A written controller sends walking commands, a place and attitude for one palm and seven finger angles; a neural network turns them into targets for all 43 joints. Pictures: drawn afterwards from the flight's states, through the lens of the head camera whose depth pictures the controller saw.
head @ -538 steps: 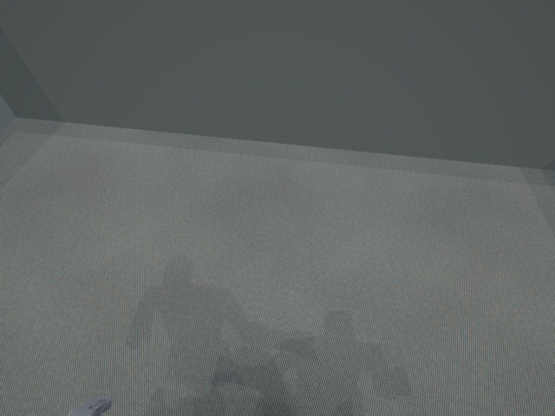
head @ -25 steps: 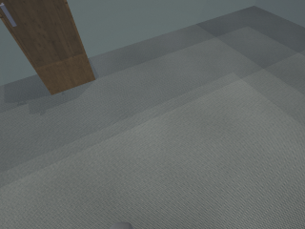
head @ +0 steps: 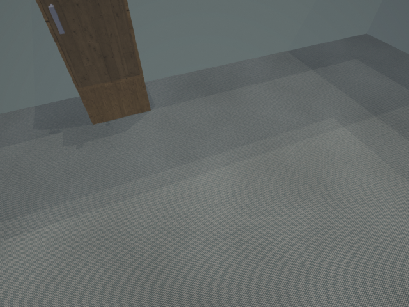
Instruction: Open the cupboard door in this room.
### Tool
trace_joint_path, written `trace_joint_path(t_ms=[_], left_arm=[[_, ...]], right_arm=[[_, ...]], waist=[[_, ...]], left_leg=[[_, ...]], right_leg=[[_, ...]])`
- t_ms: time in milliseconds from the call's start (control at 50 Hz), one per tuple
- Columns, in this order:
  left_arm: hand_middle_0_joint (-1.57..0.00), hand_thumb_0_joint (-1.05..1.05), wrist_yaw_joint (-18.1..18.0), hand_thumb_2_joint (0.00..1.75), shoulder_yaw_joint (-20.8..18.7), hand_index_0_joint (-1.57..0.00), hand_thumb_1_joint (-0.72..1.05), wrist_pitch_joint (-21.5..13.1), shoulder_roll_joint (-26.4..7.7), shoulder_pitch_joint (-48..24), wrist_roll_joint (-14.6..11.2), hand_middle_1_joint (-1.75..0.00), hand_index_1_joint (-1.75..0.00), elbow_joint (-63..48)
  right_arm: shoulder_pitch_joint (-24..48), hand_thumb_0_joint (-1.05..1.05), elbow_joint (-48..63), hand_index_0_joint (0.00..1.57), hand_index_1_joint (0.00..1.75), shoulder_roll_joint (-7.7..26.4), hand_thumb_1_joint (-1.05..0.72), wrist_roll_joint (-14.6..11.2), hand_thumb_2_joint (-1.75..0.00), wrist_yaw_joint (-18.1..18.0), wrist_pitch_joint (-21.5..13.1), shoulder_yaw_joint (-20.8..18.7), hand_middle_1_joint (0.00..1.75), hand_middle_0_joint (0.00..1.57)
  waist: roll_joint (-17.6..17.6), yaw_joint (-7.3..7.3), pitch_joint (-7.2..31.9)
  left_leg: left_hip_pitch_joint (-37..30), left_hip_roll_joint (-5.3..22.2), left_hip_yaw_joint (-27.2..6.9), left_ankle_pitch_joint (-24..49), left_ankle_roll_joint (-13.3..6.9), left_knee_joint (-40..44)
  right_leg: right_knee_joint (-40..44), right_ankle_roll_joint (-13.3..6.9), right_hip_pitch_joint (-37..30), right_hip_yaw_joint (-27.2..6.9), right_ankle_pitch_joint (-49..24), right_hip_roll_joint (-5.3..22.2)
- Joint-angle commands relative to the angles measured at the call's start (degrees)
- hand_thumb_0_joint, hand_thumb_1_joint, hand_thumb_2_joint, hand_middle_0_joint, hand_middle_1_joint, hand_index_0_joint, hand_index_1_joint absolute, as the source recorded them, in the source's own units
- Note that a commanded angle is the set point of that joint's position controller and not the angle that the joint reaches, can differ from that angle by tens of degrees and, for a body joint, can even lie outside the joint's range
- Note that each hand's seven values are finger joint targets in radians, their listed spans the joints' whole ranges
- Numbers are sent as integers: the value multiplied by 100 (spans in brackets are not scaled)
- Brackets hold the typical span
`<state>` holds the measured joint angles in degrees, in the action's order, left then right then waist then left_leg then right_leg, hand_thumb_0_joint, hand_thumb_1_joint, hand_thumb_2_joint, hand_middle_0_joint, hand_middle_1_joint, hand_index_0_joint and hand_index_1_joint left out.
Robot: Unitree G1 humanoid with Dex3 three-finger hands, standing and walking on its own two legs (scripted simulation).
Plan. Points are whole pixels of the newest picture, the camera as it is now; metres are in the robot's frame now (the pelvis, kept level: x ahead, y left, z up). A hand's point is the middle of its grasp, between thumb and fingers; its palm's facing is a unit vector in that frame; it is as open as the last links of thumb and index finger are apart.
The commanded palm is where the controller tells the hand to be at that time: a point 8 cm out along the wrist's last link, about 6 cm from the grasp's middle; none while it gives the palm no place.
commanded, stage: turn or walk to find it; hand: left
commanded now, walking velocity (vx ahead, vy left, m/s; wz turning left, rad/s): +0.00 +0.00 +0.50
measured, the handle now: (56, 18) +1.38 +0.89 -0.01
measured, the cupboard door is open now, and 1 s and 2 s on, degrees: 0 0 0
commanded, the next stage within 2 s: stand and wait in 1.80 s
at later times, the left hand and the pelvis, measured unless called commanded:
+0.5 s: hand out of the picture -0.02 +0.23 -0.17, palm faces +0.22 -0.94 -0.25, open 7.4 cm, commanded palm none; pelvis -0.04 +0.01 +0.00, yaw +12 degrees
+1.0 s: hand out of the picture -0.12 +0.12 -0.14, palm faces +0.49 -0.83 -0.26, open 7.4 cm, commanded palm none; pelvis +0.00 -0.02 +0.02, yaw +27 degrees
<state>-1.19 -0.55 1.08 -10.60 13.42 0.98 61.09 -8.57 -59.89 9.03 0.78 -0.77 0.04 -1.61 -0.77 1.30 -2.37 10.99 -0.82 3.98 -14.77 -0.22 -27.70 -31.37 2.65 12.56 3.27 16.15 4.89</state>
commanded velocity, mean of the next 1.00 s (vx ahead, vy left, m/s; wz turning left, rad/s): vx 0.15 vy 0.00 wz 0.42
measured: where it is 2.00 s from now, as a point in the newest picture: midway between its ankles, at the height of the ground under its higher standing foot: (165, 287)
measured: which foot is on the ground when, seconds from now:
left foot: down 0.00-0.02, up 0.04-0.30, down 0.32-0.70, up 0.72-1.00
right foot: down 0.00-0.32, up 0.34-0.68, down 0.70-1.00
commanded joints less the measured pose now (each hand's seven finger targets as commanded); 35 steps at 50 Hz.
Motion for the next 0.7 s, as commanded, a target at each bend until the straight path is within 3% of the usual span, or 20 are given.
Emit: trace_joint_path(t_ms=[0,20,60,100,140,200,220,260,280,300,320,360,400,420,520,600,620,640,660,680], left_arm=[[-20,0,-66,90,-235,-20,90,-176,-1088,305,8,-30,-30,-119],[-20,0,-76,90,-295,-20,90,-155,-1096,297,26,-30,-30,-177],[-20,0,-81,90,-324,-20,90,-120,-976,233,48,-30,-30,-261],[-20,0,-86,90,-375,-20,90,-129,-1016,144,65,-30,-30,-379],[-20,0,-104,90,-428,-20,90,-134,-1069,93,88,-30,-30,-460],[-20,0,-95,90,-493,-20,90,-109,-1193,140,82,-30,-30,-494],[-20,0,-82,90,-496,-20,90,-88,-1188,74,69,-30,-30,-508],[-20,0,-66,90,-497,-20,90,-33,-1154,7,8,-30,-30,-589],[-20,0,-44,90,-478,-20,90,25,-969,-24,-38,-30,-30,-704],[-20,0,-5,90,-415,-20,90,65,-610,-159,-57,-30,-30,-926],[-20,0,-7,90,-363,-20,90,103,-643,-540,-8,-30,-30,-1076],[-20,0,16,90,-417,-20,90,125,-679,-682,2,-30,-30,-1008],[-20,0,54,90,-414,-20,90,90,-647,-485,1,-30,-30,-890],[-20,0,63,90,-404,-20,90,80,-648,-467,-8,-30,-30,-875],[-20,0,31,90,-346,-20,90,53,-577,-704,-49,-30,-30,-1089],[-20,0,1,90,-335,-20,90,17,-572,-300,-76,-30,-30,-1109],[-20,0,15,90,-342,-20,90,-19,-623,-90,-73,-30,-30,-1044],[-20,0,29,90,-377,-20,90,-64,-684,279,-52,-30,-30,-968],[-20,0,26,90,-474,-20,90,-114,-1063,646,40,-30,-30,-889],[-20,0,0,90,-552,-20,90,-118,-1586,759,115,-30,-30,-944]], right_arm=[[-291,0,213,20,30,512,-90,-52,-90,-16,79,-122,30,20],[-142,0,290,20,30,598,-90,-3,-90,-7,158,-183,30,20],[-105,0,300,20,30,628,-90,8,-90,8,184,-210,30,20],[-155,0,292,20,30,575,-90,-21,-90,32,189,-224,30,20],[-178,0,340,20,30,543,-90,-38,-90,56,194,-222,30,20],[-264,0,403,20,30,533,-90,-43,-90,68,152,-214,30,20],[-357,0,408,20,30,548,-90,-44,-90,72,151,-215,30,20],[-683,0,354,20,30,663,-90,-10,-90,76,109,-234,30,20],[-842,0,376,20,30,957,-90,21,-90,82,62,-288,30,20],[-956,0,444,20,30,1465,-90,72,-90,69,49,-407,30,20],[-1075,0,419,20,30,1623,-90,69,-90,42,69,-444,30,20],[-718,0,464,20,30,1415,-90,73,-90,-24,53,-393,30,20],[-430,0,581,20,30,1256,-90,73,-90,-34,22,-328,30,20],[-436,0,610,20,30,1263,-90,64,-90,-36,12,-327,30,20],[-702,0,627,20,30,1370,-90,78,-90,-11,60,-407,30,20],[-440,0,793,20,30,1434,-90,91,-90,32,125,-472,30,20],[-407,0,816,20,30,1403,-90,79,-90,48,132,-466,30,20],[-338,0,889,20,30,1320,-90,64,-90,59,144,-460,30,20],[-266,0,980,20,30,1023,-90,27,-90,84,167,-435,30,20],[-66,0,1226,20,30,654,-90,38,-90,112,145,-333,30,20]], waist=[[-1395,-101,-23],[-1799,8,-305],[-1049,22,-399],[-694,15,-201],[-667,20,19],[-831,35,328],[-920,-20,327],[-624,-190,480],[274,-288,498],[1825,-355,222],[1633,-501,184],[1411,-340,129],[1006,-188,189],[883,-196,240],[840,-372,432],[1008,-211,571],[947,-145,675],[741,32,797],[-205,210,734],[-1892,373,261]], left_leg=[[573,201,-231,-380,123,-235],[642,224,-211,-939,121,-837],[989,242,-362,-1235,75,-1871],[1199,245,-365,-1390,107,-2463],[1189,302,-296,-1479,165,-2396],[949,267,-56,-1175,231,-1453],[760,241,25,-935,229,-1111],[-67,272,50,39,174,-2],[-423,796,-807,400,-44,586],[-454,1959,-2430,1177,-601,1157],[27,2307,-2819,867,-998,1406],[180,1847,-2384,555,-950,1324],[161,1488,-1898,938,-832,1174],[138,1462,-1854,1076,-846,1146],[-334,1457,-2159,1854,-998,889],[13,1247,-2278,1919,-878,652],[222,1116,-2234,1420,-776,558],[732,915,-2132,285,-590,362],[1987,311,-1547,-1173,-211,-610],[3289,-391,-637,-1886,175,-2186]], right_leg=[[1436,-631,-102,-1185,-823,1246],[1762,-865,326,-1359,-370,1434],[1670,-1133,297,-1289,-747,1538],[1405,-1191,-11,-900,-1648,1534],[1199,-1150,-253,-598,-2126,1553],[786,-1073,-529,-352,-2403,1550],[667,-961,-428,-225,-2224,1513],[155,-596,71,65,-1601,1371],[-595,-264,719,407,-614,937],[-1695,118,1756,669,1245,199],[-2531,70,1691,188,1768,152],[-3172,35,1870,-203,1244,170],[-3101,58,1728,-203,834,108],[-2988,76,1651,-193,817,87],[-1992,126,1479,-198,1079,-128],[-702,74,633,-83,775,-327],[-188,65,141,-30,459,-381],[653,40,-656,18,145,-316],[1476,-212,-1637,-829,1060,502],[2296,-813,-1674,-2822,2493,2012]])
